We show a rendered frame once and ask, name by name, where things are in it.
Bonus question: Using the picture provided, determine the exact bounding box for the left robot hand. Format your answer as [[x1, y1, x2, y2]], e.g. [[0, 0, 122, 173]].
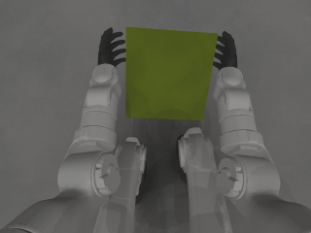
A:
[[97, 27, 126, 68]]

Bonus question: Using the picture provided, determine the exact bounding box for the robot right shin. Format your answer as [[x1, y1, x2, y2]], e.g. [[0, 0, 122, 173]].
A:
[[182, 127, 214, 173]]

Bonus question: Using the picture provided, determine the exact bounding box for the robot right thigh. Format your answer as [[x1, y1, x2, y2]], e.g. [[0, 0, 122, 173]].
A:
[[178, 133, 233, 233]]

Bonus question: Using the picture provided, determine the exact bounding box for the robot right upper arm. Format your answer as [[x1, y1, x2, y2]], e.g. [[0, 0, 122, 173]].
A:
[[216, 154, 311, 233]]

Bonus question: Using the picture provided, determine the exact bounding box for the right robot forearm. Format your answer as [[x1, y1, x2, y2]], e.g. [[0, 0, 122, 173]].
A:
[[212, 66, 281, 189]]

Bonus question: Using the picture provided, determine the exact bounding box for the carton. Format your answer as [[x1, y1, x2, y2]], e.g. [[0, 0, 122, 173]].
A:
[[125, 26, 219, 121]]

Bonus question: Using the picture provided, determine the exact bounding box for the right robot hand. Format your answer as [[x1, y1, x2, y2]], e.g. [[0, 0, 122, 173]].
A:
[[213, 31, 238, 71]]

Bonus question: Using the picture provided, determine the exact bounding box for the robot left upper arm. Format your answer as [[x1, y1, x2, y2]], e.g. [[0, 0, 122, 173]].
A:
[[0, 150, 121, 233]]

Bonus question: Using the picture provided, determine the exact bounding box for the left robot forearm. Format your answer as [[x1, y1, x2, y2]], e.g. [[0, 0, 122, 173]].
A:
[[57, 63, 122, 183]]

